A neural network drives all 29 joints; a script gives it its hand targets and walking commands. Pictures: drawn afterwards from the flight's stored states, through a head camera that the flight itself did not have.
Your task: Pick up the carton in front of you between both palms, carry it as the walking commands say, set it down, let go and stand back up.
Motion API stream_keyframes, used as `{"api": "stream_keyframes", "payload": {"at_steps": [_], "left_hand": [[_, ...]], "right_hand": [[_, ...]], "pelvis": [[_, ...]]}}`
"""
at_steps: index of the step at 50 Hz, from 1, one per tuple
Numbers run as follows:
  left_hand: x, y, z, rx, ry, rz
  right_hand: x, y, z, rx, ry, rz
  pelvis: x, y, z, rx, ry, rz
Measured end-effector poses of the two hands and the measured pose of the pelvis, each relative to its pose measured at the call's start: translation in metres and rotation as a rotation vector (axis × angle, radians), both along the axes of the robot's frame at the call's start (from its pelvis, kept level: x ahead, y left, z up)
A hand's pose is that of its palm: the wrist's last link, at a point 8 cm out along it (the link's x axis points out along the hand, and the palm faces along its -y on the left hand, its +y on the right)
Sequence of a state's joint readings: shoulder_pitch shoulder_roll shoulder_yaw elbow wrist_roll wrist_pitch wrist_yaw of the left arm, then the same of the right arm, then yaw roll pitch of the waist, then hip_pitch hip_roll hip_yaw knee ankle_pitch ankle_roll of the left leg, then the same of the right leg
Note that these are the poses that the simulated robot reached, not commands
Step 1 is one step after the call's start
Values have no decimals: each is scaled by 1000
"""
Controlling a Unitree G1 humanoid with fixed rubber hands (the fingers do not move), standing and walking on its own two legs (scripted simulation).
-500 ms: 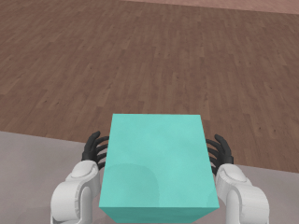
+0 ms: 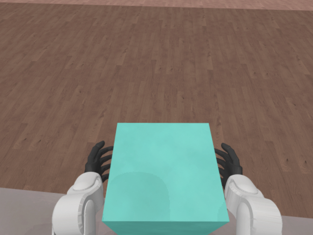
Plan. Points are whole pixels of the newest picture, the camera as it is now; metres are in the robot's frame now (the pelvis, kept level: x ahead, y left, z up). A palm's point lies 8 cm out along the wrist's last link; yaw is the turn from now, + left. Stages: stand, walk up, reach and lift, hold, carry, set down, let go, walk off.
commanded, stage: carry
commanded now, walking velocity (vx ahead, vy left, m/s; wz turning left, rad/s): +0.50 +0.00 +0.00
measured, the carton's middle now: (162, 185) +0.23 +0.00 +0.03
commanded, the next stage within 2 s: none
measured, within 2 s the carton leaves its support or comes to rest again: neither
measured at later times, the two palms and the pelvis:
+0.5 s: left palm (113, 66) +0.62 +0.17 +0.13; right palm (199, 65) +0.62 -0.14 +0.13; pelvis +0.33 +0.02 -0.01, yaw -1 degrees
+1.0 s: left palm (123, 23) +1.01 +0.18 +0.14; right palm (183, 24) +1.02 -0.12 +0.14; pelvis +0.66 +0.01 +0.02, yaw +1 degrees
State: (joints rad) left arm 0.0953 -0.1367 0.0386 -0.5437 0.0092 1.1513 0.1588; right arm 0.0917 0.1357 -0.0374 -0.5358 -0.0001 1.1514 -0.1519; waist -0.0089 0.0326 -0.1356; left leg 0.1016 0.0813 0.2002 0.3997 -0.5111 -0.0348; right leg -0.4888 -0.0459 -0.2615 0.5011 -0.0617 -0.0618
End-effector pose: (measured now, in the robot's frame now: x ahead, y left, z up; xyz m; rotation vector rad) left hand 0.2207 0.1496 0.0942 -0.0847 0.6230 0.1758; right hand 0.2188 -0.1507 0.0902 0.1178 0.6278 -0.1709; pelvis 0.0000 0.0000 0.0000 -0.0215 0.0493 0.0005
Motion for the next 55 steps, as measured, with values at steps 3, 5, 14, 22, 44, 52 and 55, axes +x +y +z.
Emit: {"api": "stream_keyframes", "payload": {"at_steps": [3, 5, 14, 22, 44, 52, 55], "left_hand": [[37, -5, -11, 8, 56, 25], [55, -6, -9, -2, 80, 46], [173, -7, 33, 3, -12, 53], [330, 10, 42, -6, -115, 27], [717, 39, 59, -81, -120, 89], [810, 36, 45, -66, -71, 130], [837, 38, 46, -75, -47, 145]], "right_hand": [[45, -5, -12, 4, 57, 28], [70, -5, -9, -1, 80, 50], [189, -6, 30, -3, -12, 57], [334, 5, 45, -51, -111, -27], [714, 32, 68, 10, -124, -73], [830, 32, 43, 38, -65, -3], [864, 35, 46, 51, -37, -7]], "pelvis": [[36, -11, 2, -3, 6, 19], [57, -16, 10, 9, 12, 29], [169, -17, 34, 44, 24, 17], [285, 6, 14, 14, 4, -7], [565, 32, 25, 7, 65, 15], [687, 11, 23, 3, 40, 14], [722, 8, 37, 16, 43, 12]]}}
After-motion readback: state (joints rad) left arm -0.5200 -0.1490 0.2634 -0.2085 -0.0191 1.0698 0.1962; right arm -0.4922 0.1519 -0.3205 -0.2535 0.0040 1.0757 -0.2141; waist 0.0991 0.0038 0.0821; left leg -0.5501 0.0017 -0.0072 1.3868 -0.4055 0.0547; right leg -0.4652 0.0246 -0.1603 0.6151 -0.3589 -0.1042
